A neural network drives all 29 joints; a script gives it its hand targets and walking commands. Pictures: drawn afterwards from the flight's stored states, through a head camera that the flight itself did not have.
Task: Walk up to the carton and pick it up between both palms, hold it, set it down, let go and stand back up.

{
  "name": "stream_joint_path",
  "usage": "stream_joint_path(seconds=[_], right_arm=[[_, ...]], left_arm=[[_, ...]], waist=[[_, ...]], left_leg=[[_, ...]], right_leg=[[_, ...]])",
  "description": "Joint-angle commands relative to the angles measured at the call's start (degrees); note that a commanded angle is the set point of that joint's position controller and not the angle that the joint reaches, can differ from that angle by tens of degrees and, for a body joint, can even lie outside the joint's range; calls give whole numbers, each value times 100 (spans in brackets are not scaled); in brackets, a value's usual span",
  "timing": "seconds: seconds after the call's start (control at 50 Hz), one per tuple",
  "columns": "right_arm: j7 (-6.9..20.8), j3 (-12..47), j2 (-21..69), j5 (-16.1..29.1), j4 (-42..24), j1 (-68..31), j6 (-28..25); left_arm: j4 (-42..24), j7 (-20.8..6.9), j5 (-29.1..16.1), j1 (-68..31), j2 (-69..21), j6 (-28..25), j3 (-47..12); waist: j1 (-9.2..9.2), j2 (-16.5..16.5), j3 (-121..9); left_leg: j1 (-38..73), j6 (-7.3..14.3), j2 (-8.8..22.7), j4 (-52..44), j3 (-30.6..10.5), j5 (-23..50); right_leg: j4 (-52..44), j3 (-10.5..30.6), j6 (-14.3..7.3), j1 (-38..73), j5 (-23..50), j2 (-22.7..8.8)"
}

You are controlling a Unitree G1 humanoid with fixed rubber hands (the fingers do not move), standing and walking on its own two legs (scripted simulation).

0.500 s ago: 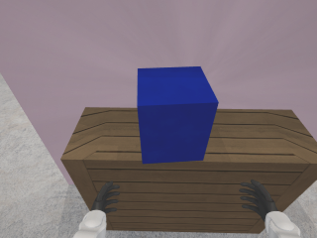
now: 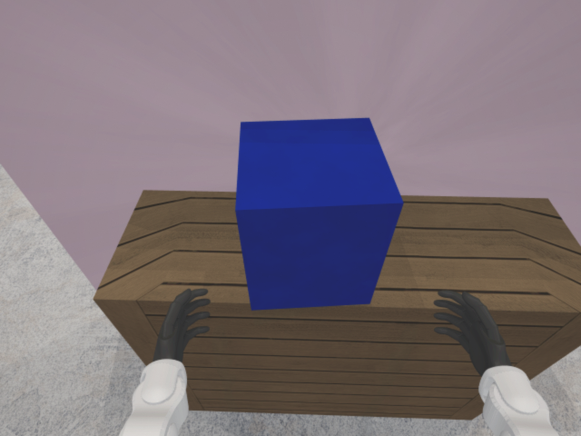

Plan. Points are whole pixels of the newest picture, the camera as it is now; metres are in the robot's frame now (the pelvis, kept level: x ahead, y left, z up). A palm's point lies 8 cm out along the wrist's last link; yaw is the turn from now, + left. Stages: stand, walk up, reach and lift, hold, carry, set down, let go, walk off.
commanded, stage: reach and lift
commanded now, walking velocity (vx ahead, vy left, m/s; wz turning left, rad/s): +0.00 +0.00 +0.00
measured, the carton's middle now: (308, 217) +0.45 +0.00 +0.04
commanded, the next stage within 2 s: none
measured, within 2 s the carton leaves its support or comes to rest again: neither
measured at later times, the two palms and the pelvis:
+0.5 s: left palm (174, 285) +0.29 +0.18 +0.08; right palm (482, 279) +0.30 -0.22 +0.08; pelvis -0.02 +0.01 +0.00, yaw -1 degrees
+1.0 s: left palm (171, 219) +0.35 +0.19 +0.14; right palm (481, 203) +0.37 -0.22 +0.15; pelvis -0.03 +0.00 +0.00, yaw +1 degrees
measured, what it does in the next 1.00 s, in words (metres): stands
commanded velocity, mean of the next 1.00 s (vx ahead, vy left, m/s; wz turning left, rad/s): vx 0.00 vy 0.00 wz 0.00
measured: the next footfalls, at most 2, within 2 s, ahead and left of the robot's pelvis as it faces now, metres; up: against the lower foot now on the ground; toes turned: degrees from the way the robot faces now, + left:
none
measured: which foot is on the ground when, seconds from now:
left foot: down 0.00-1.00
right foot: down 0.00-1.00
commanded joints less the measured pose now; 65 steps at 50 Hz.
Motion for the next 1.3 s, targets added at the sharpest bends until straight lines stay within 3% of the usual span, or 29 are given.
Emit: stream_joint_path(seconds=[0.0,0.18,0.34,0.58,0.84,1.28], right_arm=[[-109,-220,-688,162,-940,-738,-142],[-148,-270,-807,311,-734,-1728,-2],[-219,-271,-1148,506,-502,-3137,591],[-192,-318,-1358,580,214,-4848,1453],[-326,-194,-1614,713,799,-6358,1955],[-326,155,-1930,950,2759,-8896,2258]], left_arm=[[-956,2,-61,-865,277,-289,113],[-812,157,-131,-1742,131,-244,71],[-1395,219,-108,-2748,197,1034,341],[-1072,168,-216,-4148,409,2032,581],[-485,54,-391,-5490,870,2357,823],[1547,97,-927,-8065,1613,2182,634]], waist=[[-34,-154,-840],[0,-88,-729],[-10,-114,-1072],[-53,-53,-1396],[-147,-104,-2256],[-170,64,-3265]], left_leg=[[240,-119,-371,-18,-21,1542],[438,-195,-278,-117,-65,1112],[523,-169,-246,-220,-30,896],[541,-13,-239,-196,-45,615],[472,106,-340,62,-143,1356],[226,65,-288,429,-237,1646]], right_leg=[[-57,123,350,483,2729,0],[-280,9,256,112,1881,34],[-207,-24,307,157,1916,128],[-236,-98,338,-60,1538,106],[-75,-151,379,188,2377,137],[-68,-306,382,-524,2142,113]])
